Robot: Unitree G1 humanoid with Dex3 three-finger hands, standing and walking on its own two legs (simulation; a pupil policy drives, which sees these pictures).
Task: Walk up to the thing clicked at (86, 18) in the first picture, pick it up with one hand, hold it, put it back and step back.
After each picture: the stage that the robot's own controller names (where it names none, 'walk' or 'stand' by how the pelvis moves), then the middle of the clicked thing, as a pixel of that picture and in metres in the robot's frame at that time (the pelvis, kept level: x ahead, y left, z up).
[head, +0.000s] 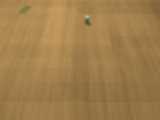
stand; (87, 20) +1.83 -0.10 -0.72
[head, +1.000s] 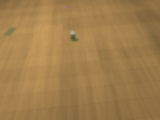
walk; (72, 36) +1.69 +0.19 -0.69
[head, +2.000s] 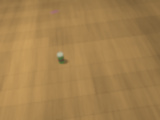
walk; (60, 58) +1.13 +0.30 -0.71
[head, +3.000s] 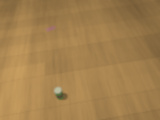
walk; (59, 93) +0.71 +0.26 -0.72
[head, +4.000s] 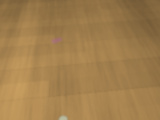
walk; out of the picture +0.46 +0.17 -0.72
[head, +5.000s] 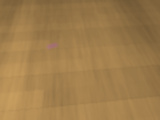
stand; out of the picture +0.37 +0.15 -0.72
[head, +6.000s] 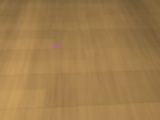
stand; out of the picture +0.35 +0.14 -0.72
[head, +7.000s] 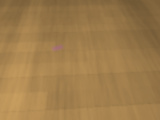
stand; out of the picture +0.35 +0.14 -0.72
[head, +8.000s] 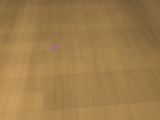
stand; out of the picture +0.34 +0.16 -0.73
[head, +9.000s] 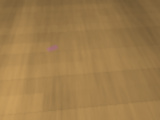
stand; out of the picture +0.34 +0.17 -0.73
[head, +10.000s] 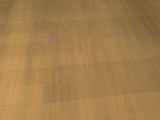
go down; out of the picture +0.34 +0.16 -0.72
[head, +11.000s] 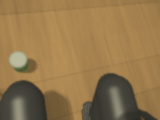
go down; (19, 62) +0.43 +0.19 -0.30
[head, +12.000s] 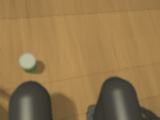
close in; (28, 64) +0.43 +0.18 -0.31
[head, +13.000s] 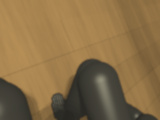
close in; out of the picture +0.42 +0.23 -0.23
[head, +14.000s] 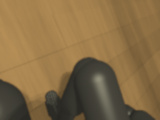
close; out of the picture +0.41 +0.24 -0.23
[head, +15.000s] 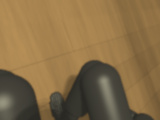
lift; out of the picture +0.36 +0.21 -0.21
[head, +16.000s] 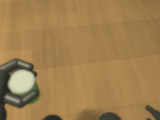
lift; (26, 88) +0.32 +0.17 +0.00
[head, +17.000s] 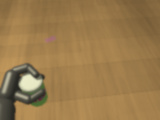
hold; (34, 90) +0.32 +0.16 +0.03
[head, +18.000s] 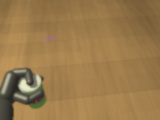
hold; (33, 91) +0.32 +0.17 +0.01
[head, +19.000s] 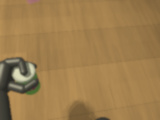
crouch; (27, 79) +0.37 +0.17 -0.05
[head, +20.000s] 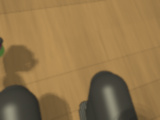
lower; out of the picture +0.47 +0.23 -0.11
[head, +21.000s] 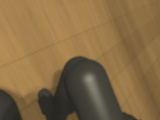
lower; out of the picture +0.44 +0.26 -0.23
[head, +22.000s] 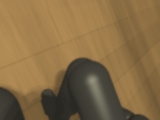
lower; out of the picture +0.43 +0.26 -0.23
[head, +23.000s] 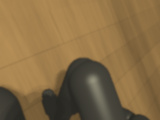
lower; out of the picture +0.43 +0.25 -0.23
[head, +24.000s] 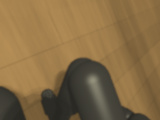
lower; out of the picture +0.43 +0.25 -0.23
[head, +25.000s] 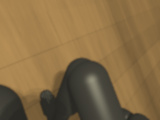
open; out of the picture +0.41 +0.22 -0.24
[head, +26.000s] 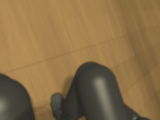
stand; out of the picture +0.41 +0.21 -0.24
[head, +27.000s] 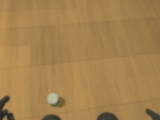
stand; (53, 100) +0.39 +0.14 -0.54
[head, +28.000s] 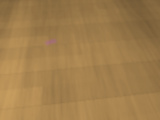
stand; out of the picture +0.36 +0.13 -0.66
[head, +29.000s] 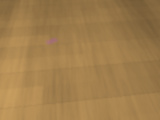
stand; out of the picture +0.35 +0.13 -0.67
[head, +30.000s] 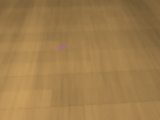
stand; out of the picture +0.37 +0.11 -0.72
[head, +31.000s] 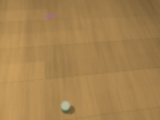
walk; (65, 107) +0.43 +0.07 -0.71
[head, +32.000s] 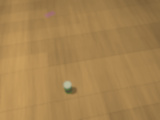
walk; (67, 87) +0.64 +0.13 -0.70
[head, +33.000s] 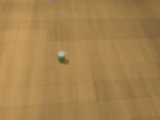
walk; (61, 57) +0.98 +0.15 -0.69
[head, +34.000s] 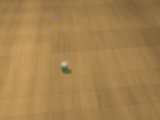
stand; (64, 67) +1.02 +0.16 -0.71
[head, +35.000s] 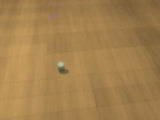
stand; (61, 67) +1.03 +0.18 -0.73
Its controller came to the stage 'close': yes
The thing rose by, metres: 0.72
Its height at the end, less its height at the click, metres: +0.00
